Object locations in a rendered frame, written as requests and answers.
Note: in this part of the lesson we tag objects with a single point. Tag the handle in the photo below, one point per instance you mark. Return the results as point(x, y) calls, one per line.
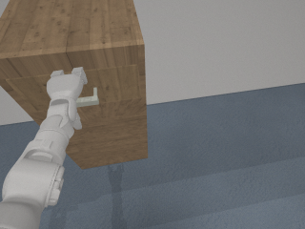
point(88, 100)

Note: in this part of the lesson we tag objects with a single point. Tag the robot left forearm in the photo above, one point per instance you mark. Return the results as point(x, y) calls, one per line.
point(53, 137)

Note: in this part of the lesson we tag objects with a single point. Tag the left robot hand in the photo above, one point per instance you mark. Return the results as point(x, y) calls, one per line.
point(69, 85)

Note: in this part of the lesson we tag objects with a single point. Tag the cabinet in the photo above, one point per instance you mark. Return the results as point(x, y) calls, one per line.
point(40, 37)

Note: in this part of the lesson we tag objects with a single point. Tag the drawer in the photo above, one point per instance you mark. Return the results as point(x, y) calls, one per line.
point(112, 83)

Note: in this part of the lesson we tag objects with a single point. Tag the robot left upper arm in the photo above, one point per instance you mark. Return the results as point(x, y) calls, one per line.
point(34, 185)

